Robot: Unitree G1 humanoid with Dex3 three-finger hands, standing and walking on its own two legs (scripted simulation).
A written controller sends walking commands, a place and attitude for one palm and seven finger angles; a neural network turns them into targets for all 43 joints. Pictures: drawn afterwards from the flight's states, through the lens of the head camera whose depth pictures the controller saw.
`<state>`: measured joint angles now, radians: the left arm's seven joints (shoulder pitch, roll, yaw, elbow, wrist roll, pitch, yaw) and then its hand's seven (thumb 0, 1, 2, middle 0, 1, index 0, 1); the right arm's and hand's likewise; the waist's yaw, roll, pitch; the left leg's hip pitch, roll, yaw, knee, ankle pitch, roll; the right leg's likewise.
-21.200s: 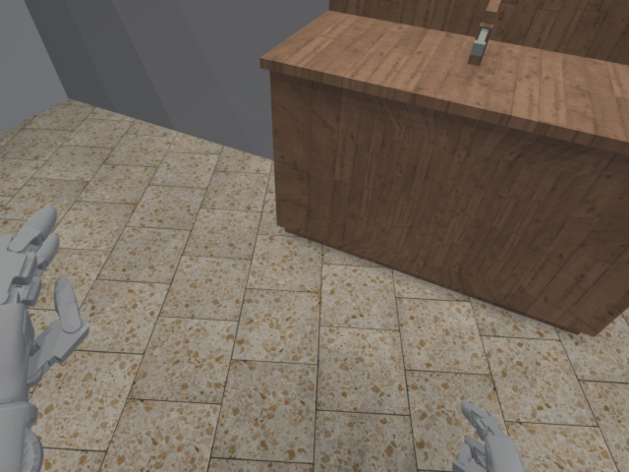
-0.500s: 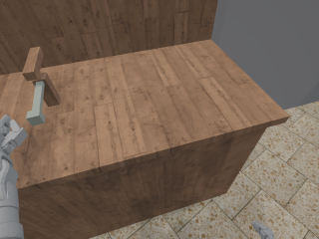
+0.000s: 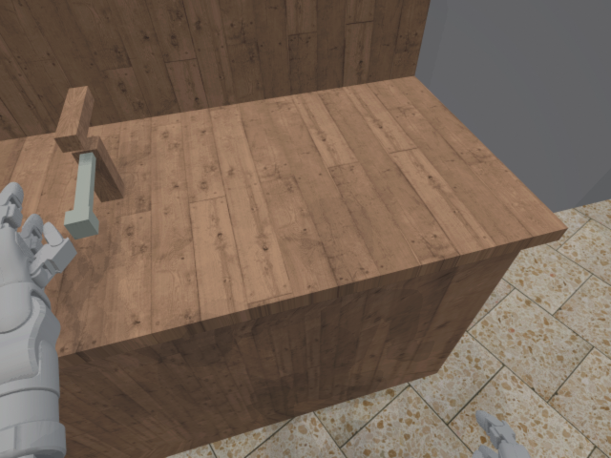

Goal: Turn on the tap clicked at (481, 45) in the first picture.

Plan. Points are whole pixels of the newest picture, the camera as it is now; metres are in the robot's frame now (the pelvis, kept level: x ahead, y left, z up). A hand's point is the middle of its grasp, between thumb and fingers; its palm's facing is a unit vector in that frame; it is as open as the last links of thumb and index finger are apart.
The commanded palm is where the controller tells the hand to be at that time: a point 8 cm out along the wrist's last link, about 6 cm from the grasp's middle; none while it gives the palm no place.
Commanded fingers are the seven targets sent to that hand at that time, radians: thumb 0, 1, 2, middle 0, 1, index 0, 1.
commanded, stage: push the lever round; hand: left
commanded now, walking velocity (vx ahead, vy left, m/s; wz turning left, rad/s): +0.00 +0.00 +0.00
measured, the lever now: (82, 223) +0.35 +0.32 +0.13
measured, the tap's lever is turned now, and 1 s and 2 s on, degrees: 3 22 46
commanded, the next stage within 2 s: none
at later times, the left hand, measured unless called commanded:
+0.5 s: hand (91, 242) +0.33 +0.30 +0.13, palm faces +0.56 -0.82 -0.08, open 7.7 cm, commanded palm +0.29 +0.32 +0.13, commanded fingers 0.00 0.90 0.90 -0.15 -0.15 -0.15 -0.15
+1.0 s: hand (127, 230) +0.35 +0.26 +0.13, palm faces +0.64 -0.77 -0.05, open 7.7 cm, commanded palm +0.31 +0.29 +0.13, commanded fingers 0.00 0.90 0.90 -0.15 -0.15 -0.15 -0.15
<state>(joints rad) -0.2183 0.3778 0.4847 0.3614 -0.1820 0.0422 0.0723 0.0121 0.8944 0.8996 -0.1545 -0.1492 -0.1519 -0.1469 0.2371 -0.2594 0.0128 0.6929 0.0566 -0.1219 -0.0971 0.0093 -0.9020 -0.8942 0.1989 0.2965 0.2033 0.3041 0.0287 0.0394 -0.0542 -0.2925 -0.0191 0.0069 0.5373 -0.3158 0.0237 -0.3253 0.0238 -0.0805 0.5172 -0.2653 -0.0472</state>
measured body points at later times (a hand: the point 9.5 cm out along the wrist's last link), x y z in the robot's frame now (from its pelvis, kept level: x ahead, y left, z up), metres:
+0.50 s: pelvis -0.01 -0.01 +0.00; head +0.00 -0.03 +0.45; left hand +0.29 +0.34 +0.13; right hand +0.16 -0.26 -0.10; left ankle -0.03 +0.10 -0.73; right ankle +0.00 -0.09 -0.73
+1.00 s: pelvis -0.01 -0.02 +0.00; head +0.00 -0.04 +0.45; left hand +0.31 +0.30 +0.13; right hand +0.15 -0.26 -0.11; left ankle -0.03 +0.10 -0.73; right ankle +0.00 -0.09 -0.73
